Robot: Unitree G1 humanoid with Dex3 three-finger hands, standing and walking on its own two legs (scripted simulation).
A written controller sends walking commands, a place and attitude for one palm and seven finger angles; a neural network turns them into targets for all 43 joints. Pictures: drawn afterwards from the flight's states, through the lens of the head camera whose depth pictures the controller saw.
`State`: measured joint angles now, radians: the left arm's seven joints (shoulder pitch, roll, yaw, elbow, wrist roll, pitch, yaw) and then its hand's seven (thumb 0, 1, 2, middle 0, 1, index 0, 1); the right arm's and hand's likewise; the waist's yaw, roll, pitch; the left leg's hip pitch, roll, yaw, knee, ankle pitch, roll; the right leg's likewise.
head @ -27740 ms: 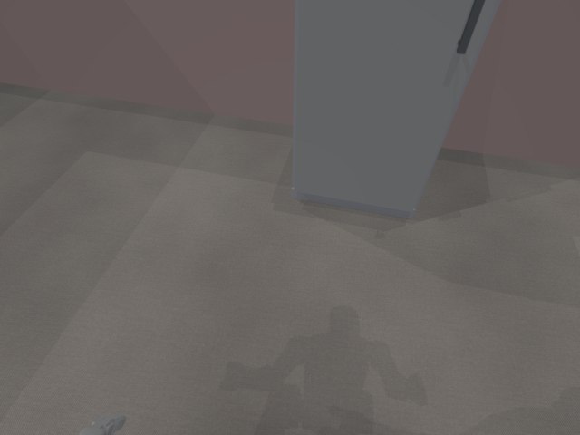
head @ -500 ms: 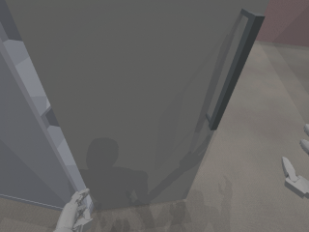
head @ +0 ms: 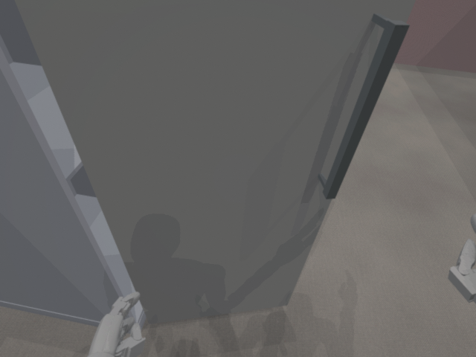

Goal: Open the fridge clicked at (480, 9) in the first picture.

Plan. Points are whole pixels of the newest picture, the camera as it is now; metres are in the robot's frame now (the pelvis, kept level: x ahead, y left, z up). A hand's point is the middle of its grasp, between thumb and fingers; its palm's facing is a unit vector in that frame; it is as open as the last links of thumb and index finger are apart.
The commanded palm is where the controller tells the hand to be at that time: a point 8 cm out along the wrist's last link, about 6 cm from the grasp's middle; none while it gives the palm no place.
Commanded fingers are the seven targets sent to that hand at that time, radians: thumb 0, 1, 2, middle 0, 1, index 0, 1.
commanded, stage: step back with the hand held close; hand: right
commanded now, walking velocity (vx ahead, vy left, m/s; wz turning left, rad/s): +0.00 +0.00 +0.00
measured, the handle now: (350, 122) +0.45 -0.20 +0.21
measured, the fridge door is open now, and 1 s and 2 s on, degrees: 71 71 71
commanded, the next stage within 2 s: stop stepping back and stand still in 1.54 s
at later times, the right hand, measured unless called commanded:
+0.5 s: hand out of the picture +0.15 -0.30 +0.15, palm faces +0.42 +0.77 -0.48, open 7.4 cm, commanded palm +0.09 -0.33 +0.17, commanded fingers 0.00 -0.90 -0.90 0.20 0.30 0.20 0.30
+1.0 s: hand out of the picture +0.06 -0.32 +0.16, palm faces +0.51 +0.72 -0.46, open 7.4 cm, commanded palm +0.00 -0.34 +0.17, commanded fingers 0.00 -0.90 -0.90 0.20 0.30 0.20 0.30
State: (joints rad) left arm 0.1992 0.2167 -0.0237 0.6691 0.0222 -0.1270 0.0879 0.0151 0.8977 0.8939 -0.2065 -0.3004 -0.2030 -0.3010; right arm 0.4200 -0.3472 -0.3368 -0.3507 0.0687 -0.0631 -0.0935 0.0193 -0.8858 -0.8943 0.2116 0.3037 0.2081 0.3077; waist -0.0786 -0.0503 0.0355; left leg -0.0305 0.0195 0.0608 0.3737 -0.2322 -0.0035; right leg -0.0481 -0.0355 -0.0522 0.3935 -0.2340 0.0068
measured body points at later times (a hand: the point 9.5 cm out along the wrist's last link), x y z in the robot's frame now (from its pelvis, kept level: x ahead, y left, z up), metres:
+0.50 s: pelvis -0.06 -0.03 -0.01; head -0.05 -0.04 +0.44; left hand +0.12 +0.20 -0.08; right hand +0.12 -0.34 +0.18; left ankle -0.01 +0.12 -0.74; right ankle +0.00 -0.12 -0.74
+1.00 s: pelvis -0.12 -0.03 -0.02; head -0.11 -0.06 +0.42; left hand +0.06 +0.19 -0.09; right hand +0.03 -0.35 +0.18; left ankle -0.07 +0.11 -0.74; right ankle -0.01 -0.12 -0.74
